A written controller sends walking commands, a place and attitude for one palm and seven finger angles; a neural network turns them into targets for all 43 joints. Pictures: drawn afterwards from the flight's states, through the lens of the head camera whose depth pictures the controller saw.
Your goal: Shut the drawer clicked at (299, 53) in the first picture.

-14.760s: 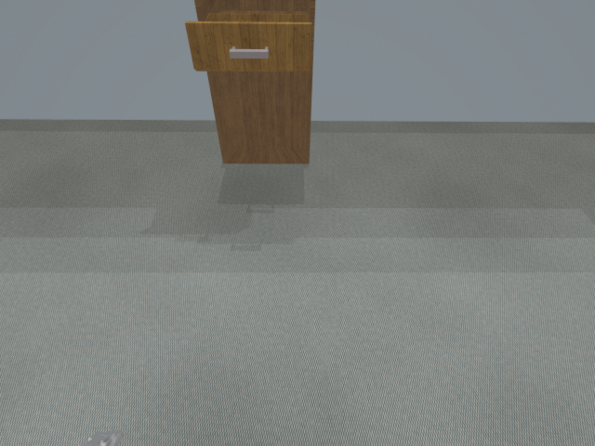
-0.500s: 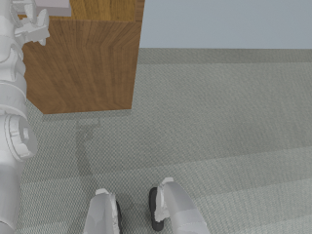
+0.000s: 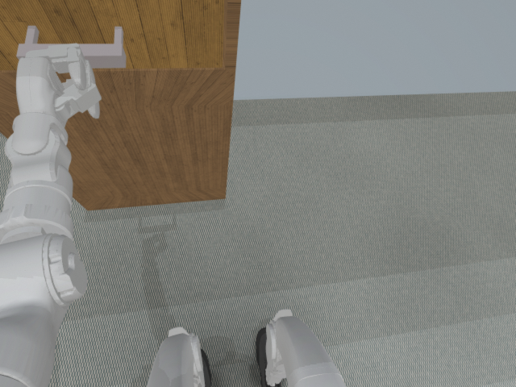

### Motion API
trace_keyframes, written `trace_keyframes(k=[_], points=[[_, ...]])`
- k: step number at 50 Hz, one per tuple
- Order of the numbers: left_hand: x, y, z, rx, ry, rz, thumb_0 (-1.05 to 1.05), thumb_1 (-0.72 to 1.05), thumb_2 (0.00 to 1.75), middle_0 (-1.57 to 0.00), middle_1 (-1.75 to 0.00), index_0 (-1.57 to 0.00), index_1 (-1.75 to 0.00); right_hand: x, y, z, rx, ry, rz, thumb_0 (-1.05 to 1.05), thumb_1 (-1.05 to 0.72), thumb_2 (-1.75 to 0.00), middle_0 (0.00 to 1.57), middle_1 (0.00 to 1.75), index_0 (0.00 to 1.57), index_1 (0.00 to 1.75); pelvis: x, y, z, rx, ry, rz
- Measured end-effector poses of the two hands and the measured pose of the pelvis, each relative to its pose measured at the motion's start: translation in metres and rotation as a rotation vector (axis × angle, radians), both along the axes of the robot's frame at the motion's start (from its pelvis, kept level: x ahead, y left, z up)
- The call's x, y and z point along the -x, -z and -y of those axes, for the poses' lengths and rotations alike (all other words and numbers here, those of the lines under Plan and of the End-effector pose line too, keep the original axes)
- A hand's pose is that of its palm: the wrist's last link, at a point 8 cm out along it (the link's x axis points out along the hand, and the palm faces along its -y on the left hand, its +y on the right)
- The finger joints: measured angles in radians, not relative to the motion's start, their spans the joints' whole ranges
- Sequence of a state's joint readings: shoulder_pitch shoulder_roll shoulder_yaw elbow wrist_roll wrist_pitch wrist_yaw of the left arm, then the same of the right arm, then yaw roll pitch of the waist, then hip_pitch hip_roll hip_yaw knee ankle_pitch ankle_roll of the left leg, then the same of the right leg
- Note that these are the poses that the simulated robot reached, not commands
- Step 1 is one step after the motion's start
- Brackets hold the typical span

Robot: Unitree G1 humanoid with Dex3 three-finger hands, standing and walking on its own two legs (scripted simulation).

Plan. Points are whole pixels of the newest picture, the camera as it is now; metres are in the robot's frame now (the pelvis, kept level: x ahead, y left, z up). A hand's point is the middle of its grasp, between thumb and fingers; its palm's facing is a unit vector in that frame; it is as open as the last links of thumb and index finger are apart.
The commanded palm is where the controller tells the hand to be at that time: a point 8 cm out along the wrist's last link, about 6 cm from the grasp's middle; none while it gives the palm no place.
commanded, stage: draw the hand back to the body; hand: left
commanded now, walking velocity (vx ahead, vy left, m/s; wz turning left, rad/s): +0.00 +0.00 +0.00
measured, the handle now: (75, 45) +0.62 +0.20 +0.06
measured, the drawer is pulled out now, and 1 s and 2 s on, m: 0.00 0.00 0.00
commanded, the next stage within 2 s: step back with the hand held close in 1.48 s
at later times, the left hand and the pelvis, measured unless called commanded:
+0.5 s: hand (36, 131) +0.43 +0.21 +0.12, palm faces +0.05 -1.00 -0.05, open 3.3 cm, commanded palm +0.39 +0.25 +0.14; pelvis +0.05 +0.00 +0.06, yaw +2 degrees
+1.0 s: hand out of the picture +0.30 +0.23 +0.20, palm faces +0.34 -0.89 -0.32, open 3.3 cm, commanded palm +0.25 +0.26 +0.22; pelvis +0.05 -0.01 +0.10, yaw +2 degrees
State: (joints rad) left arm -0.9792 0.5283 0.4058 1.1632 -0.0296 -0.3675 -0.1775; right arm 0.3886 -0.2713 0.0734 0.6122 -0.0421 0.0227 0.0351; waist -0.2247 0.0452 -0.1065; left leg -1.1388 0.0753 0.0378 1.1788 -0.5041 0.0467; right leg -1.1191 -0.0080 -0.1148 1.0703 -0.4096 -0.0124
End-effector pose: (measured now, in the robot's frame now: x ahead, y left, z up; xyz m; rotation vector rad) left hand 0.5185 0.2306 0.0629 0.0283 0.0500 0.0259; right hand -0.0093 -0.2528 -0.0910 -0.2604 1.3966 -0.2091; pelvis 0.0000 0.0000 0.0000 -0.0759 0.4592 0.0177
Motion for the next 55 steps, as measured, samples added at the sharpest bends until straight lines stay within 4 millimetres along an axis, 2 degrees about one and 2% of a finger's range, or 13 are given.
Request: trace_keyframes(k=[7,10,15,20,27,32,36,42,48,55], points=[[0.001,-0.001,-0.003,-0.009,-0.006,0.010,-0.01,0.80,0.87,-1.39,-1.60,-1.40,-1.60,-0.026,-0.004,0.001,-0.005,0.004,0.028,0.00,-0.90,-0.90,0.20,0.30,0.20,0.30,-0.015,-0.007,0.000,-0.009,0.006,0.012],[0.008,-0.006,-0.008,-0.018,-0.018,0.033,0.00,0.82,0.88,-1.39,-1.60,-1.40,-1.60,-0.039,-0.008,0.002,-0.013,0.017,0.043,0.00,-0.90,-0.90,0.20,0.30,0.20,0.30,-0.023,-0.013,-0.001,-0.014,0.014,0.022],[0.043,-0.030,-0.016,-0.045,-0.002,0.042,0.01,0.87,0.89,-1.39,-1.60,-1.39,-1.60,-0.070,-0.022,-0.003,-0.052,0.028,0.115,0.00,-0.90,-0.90,0.20,0.30,0.20,0.30,-0.040,-0.034,-0.002,-0.021,0.021,0.069],[0.081,-0.048,-0.024,-0.016,-0.017,0.020,0.02,0.89,0.90,-1.39,-1.60,-1.40,-1.60,-0.115,-0.038,-0.004,-0.065,-0.019,0.233,0.01,-0.90,-0.90,0.20,0.30,0.20,0.30,-0.053,-0.050,-0.001,-0.026,0.001,0.138],[0.123,-0.067,-0.026,-0.024,-0.018,0.039,0.02,0.90,0.90,-1.40,-1.60,-1.40,-1.60,-0.179,-0.059,-0.002,-0.052,-0.104,0.434,0.01,-0.90,-0.90,0.20,0.30,0.20,0.30,-0.054,-0.060,0.000,-0.035,-0.021,0.219],[0.153,-0.088,-0.025,-0.060,-0.012,0.057,0.02,0.90,0.90,-1.40,-1.60,-1.40,-1.60,-0.209,-0.074,-0.007,-0.065,-0.139,0.554,0.01,-0.90,-0.90,0.20,0.30,0.20,0.30,-0.053,-0.066,0.002,-0.047,-0.022,0.275],[0.180,-0.108,-0.027,-0.187,-0.111,0.030,0.02,0.90,0.90,-1.40,-1.60,-1.40,-1.60,-0.224,-0.086,-0.014,-0.076,-0.139,0.607,0.01,-0.90,-0.90,0.20,0.30,0.20,0.30,-0.052,-0.076,0.003,-0.059,-0.018,0.332],[0.220,-0.127,-0.031,-0.264,-0.229,0.004,0.02,0.90,0.90,-1.40,-1.60,-1.40,-1.60,-0.239,-0.098,-0.025,-0.097,-0.172,0.646,0.01,-0.90,-0.90,0.20,0.30,0.20,0.30,-0.052,-0.087,0.006,-0.071,-0.020,0.410],[0.249,-0.145,-0.038,-0.293,-0.307,0.018,0.02,0.90,0.90,-1.40,-1.60,-1.40,-1.60,-0.245,-0.106,-0.030,-0.104,-0.208,0.666,0.01,-0.90,-0.90,0.20,0.30,0.20,0.30,-0.052,-0.094,0.010,-0.076,-0.023,0.467],[0.282,-0.177,-0.034,-0.348,-0.325,0.096,0.02,0.90,0.90,-1.40,-1.60,-1.40,-1.60,-0.247,-0.111,-0.029,-0.121,-0.225,0.706,0.01,-0.90,-0.90,0.20,0.30,0.20,0.30,-0.055,-0.099,0.012,-0.076,-0.022,0.508]])
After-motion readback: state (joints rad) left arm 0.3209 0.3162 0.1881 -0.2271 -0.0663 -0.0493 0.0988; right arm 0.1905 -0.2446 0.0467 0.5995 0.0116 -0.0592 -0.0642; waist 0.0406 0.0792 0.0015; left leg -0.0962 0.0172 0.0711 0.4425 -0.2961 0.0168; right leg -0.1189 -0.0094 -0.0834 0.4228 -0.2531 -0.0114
